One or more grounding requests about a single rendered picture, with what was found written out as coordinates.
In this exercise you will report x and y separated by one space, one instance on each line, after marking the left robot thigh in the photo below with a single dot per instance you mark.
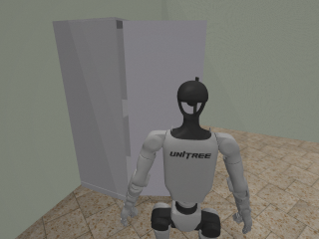
161 220

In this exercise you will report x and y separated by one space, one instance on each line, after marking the fridge door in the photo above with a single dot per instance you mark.
160 55

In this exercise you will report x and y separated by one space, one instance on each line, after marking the robot left forearm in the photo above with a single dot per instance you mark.
133 194

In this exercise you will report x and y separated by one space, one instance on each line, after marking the left robot upper arm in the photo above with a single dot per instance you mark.
153 142

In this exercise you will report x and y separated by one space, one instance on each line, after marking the handle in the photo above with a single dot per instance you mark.
195 107

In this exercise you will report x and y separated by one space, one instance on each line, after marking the left robot hand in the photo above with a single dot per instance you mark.
125 213

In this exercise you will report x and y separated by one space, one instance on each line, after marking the right robot hand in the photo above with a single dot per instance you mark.
246 220

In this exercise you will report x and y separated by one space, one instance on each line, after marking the humanoid robot head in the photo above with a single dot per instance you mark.
191 92

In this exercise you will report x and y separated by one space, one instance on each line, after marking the right robot upper arm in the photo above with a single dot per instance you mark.
228 146

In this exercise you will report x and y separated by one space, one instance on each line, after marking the robot right forearm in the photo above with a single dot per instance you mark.
242 201

